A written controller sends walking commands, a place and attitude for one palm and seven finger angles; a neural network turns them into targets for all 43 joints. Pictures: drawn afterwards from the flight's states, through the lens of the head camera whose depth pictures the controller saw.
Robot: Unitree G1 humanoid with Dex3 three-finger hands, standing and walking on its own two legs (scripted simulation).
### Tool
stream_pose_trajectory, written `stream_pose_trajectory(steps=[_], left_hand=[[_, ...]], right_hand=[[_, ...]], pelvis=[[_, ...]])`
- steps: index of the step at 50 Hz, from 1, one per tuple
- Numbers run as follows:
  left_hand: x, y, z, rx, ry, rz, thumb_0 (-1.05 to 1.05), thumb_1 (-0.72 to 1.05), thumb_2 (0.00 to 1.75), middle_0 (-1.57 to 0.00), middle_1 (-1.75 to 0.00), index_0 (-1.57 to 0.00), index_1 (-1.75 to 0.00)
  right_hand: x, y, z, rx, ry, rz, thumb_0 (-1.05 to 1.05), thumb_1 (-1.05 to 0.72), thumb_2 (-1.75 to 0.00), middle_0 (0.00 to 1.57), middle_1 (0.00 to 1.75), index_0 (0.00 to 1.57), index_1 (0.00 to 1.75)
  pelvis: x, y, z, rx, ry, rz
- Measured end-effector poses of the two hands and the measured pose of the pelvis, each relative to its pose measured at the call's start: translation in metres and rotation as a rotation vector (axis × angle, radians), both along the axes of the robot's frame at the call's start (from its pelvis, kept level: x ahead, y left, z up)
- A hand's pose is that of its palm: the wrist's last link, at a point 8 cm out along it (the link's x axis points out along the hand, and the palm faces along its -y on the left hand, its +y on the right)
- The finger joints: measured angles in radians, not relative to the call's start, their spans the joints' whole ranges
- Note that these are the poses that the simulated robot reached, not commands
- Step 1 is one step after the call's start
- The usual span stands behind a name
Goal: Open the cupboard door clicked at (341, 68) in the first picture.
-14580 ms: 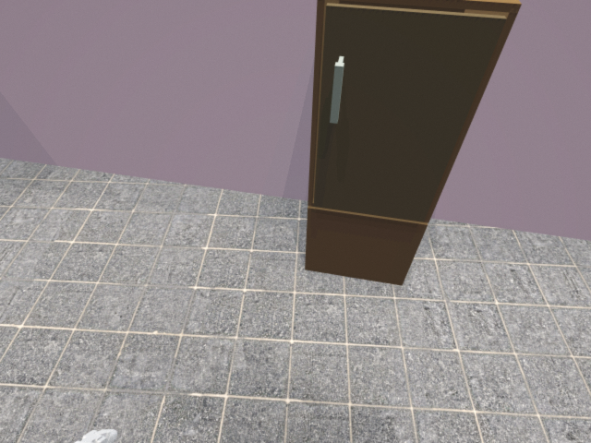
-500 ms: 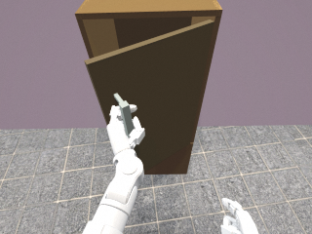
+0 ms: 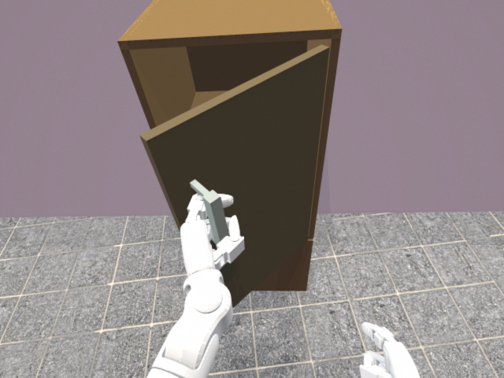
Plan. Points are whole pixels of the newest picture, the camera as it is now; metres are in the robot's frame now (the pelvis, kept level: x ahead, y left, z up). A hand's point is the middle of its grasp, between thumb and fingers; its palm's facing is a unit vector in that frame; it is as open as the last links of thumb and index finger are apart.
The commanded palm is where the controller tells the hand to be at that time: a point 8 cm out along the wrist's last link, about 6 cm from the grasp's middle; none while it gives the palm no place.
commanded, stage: open thumb and fingers to let go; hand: left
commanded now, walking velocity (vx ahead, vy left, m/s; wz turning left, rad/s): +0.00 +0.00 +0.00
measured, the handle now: (211, 218) +0.35 +0.08 +0.09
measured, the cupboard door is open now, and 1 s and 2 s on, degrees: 44 46 47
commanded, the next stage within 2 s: slide the hand sideways off the handle in 0.70 s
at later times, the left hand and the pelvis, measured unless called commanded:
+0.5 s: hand (224, 240) +0.31 +0.06 +0.08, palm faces +0.31 -0.95 -0.05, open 13.7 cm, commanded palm +0.26 +0.08 +0.09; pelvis -0.01 +0.01 +0.00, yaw +0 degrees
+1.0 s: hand (229, 266) +0.26 +0.05 +0.08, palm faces -0.15 -0.99 -0.02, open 16.2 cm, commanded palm +0.25 +0.08 +0.09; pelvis -0.03 +0.05 -0.01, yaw -1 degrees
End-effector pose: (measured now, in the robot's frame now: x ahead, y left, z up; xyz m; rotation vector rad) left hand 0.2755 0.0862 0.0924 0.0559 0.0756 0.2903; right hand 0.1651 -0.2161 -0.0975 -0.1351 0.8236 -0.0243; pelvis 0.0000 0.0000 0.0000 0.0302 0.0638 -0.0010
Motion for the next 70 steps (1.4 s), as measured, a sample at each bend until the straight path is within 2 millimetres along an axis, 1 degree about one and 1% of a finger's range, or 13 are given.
stream_pose_trajectory(steps=[4,7,18,22,26,37,41,43,46,50,59,64,70], left_hand=[[0.001,0.008,-0.001,-0.001,-0.008,0.051,0.0,0.57,0.76,-0.37,-1.31,-0.41,-1.33],[0.0,0.011,-0.002,0.005,-0.017,0.061,0.01,0.45,0.71,-0.36,-1.3,-0.4,-1.31],[-0.003,0.014,-0.004,0.001,-0.031,0.034,0.0,-0.18,0.44,-0.32,-1.23,-0.34,-1.24],[-0.004,0.015,-0.004,-0.002,-0.032,0.023,0.0,-0.34,0.37,-0.3,-1.17,-0.33,-1.18],[-0.003,0.016,-0.004,-0.001,-0.035,0.02,-0.01,-0.43,0.33,-0.28,-1.06,-0.3,-1.06],[-0.003,0.01,-0.005,0.002,-0.033,-0.038,-0.01,-0.5,0.3,-0.23,-0.6,-0.24,-0.6],[-0.004,0.011,-0.004,-0.007,-0.029,-0.045,-0.02,-0.5,0.3,-0.27,-0.5,-0.26,-0.54],[-0.006,0.013,-0.005,-0.004,-0.043,-0.106,-0.02,-0.5,0.3,-0.28,-0.47,-0.23,-0.52],[-0.014,0.018,-0.007,-0.01,-0.085,-0.298,-0.02,-0.5,0.3,-0.24,-0.41,-0.18,-0.46],[-0.024,0.015,-0.008,-0.043,-0.112,-0.439,-0.02,-0.5,0.3,-0.19,-0.36,-0.14,-0.39],[-0.024,0.008,-0.003,-0.07,-0.123,-0.404,-0.02,-0.51,0.3,-0.15,-0.31,-0.15,-0.32],[-0.029,0.014,-0.002,-0.066,-0.121,-0.397,-0.02,-0.51,0.3,-0.15,-0.31,-0.15,-0.31],[-0.041,0.028,-0.005,-0.07,-0.106,-0.389,-0.02,-0.51,0.3,-0.16,-0.31,-0.16,-0.31]], right_hand=[[0.001,-0.002,-0.002,-0.005,0.003,0.006,0.01,-0.91,-0.89,0.2,0.3,0.2,0.3],[0.002,-0.002,-0.003,-0.004,0.0,0.008,0.01,-0.91,-0.89,0.2,0.3,0.2,0.3],[-0.005,0.007,-0.005,0.001,-0.004,-0.003,0.01,-0.91,-0.89,0.2,0.3,0.2,0.3],[-0.009,0.012,-0.004,-0.001,-0.003,-0.006,0.01,-0.91,-0.89,0.2,0.3,0.2,0.3],[-0.013,0.018,-0.004,-0.006,-0.003,-0.005,0.01,-0.91,-0.89,0.2,0.3,0.2,0.3],[-0.024,0.038,-0.004,0.007,-0.017,-0.002,0.01,-0.91,-0.89,0.2,0.3,0.2,0.3],[-0.028,0.044,-0.004,0.011,-0.018,0.002,0.01,-0.91,-0.89,0.2,0.3,0.2,0.3],[-0.032,0.046,-0.004,0.015,-0.01,0.003,0.01,-0.91,-0.89,0.2,0.3,0.2,0.3],[-0.041,0.045,-0.003,0.013,-0.011,-0.011,0.01,-0.91,-0.89,0.2,0.3,0.21,0.3],[-0.053,0.043,-0.003,0.008,-0.022,-0.042,0.01,-0.91,-0.89,0.2,0.3,0.21,0.3],[-0.071,0.042,0.002,-0.006,-0.003,-0.079,0.01,-0.91,-0.89,0.2,0.3,0.2,0.3],[-0.068,0.042,0.008,-0.009,-0.009,-0.083,0.01,-0.91,-0.89,0.2,0.3,0.2,0.3],[-0.051,0.043,0.015,-0.012,-0.043,-0.071,0.01,-0.91,-0.89,0.2,0.3,0.2,0.3]], pelvis=[[0.0,-0.002,-0.001,0.004,0.013,0.004],[0.0,-0.002,-0.002,0.004,0.02,0.008],[-0.004,0.006,-0.004,-0.002,0.027,0.004],[-0.007,0.011,-0.004,-0.007,0.021,0.002],[-0.011,0.016,-0.005,-0.013,0.02,0.0],[-0.023,0.031,-0.008,-0.027,0.018,-0.015],[-0.027,0.035,-0.008,-0.032,0.016,-0.019],[-0.029,0.037,-0.008,-0.028,0.014,-0.016],[-0.032,0.039,-0.008,-0.026,0.015,-0.016],[-0.034,0.045,-0.008,-0.031,0.004,-0.023],[-0.036,0.051,-0.005,-0.026,-0.007,-0.052],[-0.033,0.051,-0.003,-0.027,-0.014,-0.06],[-0.028,0.051,-0.001,-0.028,-0.017,-0.06]])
